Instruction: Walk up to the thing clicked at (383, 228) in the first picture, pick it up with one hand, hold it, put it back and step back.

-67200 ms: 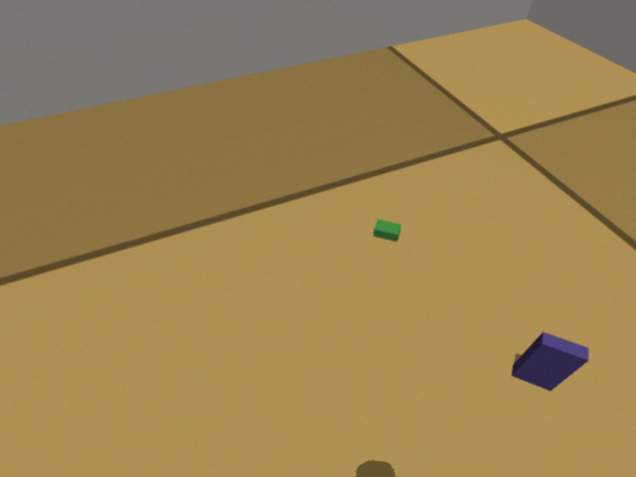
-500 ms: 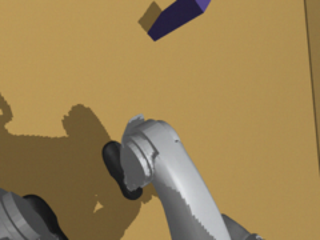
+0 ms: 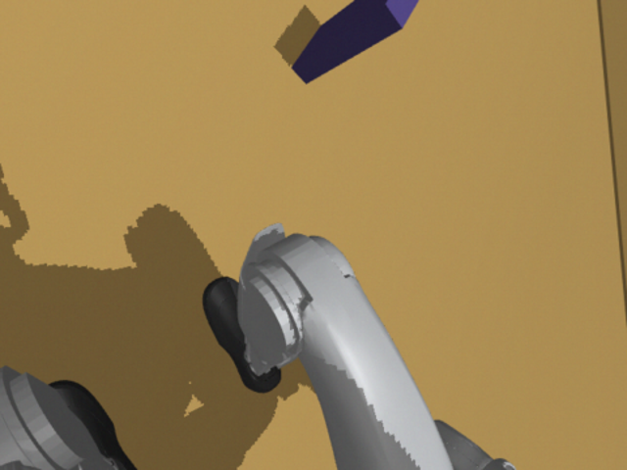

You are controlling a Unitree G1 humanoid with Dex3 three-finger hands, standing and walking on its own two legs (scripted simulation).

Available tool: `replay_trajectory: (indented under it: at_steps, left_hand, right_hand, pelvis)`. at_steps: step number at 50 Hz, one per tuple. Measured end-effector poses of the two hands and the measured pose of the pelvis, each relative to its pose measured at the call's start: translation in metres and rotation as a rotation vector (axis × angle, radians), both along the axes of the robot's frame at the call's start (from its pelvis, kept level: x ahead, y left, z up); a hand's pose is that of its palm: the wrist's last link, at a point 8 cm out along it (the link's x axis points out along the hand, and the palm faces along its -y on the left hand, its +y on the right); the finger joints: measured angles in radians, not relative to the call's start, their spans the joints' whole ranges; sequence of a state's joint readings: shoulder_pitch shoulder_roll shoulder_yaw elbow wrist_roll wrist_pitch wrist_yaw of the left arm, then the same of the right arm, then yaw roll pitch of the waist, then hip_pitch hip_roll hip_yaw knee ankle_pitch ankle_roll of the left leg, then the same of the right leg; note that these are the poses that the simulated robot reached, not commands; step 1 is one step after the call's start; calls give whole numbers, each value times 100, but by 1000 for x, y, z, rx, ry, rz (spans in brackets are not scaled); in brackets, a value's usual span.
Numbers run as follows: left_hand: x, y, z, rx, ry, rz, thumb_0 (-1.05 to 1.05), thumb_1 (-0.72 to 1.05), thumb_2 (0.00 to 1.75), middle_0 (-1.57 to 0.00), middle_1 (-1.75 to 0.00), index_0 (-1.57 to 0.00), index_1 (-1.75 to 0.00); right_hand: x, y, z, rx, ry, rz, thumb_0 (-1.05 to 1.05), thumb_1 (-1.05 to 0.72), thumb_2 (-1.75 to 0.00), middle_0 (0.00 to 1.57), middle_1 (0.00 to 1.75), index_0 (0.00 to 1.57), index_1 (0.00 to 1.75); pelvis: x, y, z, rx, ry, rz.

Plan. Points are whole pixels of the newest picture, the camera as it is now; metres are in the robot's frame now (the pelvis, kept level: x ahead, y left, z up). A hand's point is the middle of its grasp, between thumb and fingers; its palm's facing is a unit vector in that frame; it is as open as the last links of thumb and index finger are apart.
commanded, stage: close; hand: left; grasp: from above
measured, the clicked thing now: out of the picture +0.48 +0.38 -0.31
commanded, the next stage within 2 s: settle in 0.48 s
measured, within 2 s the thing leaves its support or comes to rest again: leaves its support in 0.90 s
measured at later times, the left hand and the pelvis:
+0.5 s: hand out of the picture +0.46 +0.37 -0.28, palm faces -0.24 -0.38 -0.89, open 9.4 cm; pelvis +0.00 +0.00 +0.00, yaw +0 degrees
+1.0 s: hand out of the picture +0.47 +0.38 -0.26, palm faces -0.21 -0.37 -0.91, open 9.2 cm; pelvis +0.00 +0.00 +0.00, yaw +0 degrees
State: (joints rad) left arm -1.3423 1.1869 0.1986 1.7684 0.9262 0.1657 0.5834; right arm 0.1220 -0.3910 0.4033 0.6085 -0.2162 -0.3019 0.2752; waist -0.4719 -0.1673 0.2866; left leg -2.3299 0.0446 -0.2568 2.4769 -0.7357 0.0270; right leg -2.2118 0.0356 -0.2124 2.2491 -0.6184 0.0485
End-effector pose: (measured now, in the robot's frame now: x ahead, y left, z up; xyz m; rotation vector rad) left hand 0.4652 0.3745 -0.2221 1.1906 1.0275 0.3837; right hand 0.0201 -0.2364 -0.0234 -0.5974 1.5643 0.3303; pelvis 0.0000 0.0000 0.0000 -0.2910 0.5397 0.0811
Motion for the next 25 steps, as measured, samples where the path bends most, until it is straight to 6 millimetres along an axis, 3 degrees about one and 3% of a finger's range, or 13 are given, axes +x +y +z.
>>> replay_trajectory:
  at_steps: [25]
  left_hand:
    - [-2, -3, 0, 4, -2, 24, 0, 16, 46, -64, -63, -64, -58]
  right_hand:
    - [-3, -2, 0, 6, 3, -2, 1, -92, -90, 19, 30, 20, 30]
  pelvis:
    - [-1, -1, 0, 5, -3, 0]
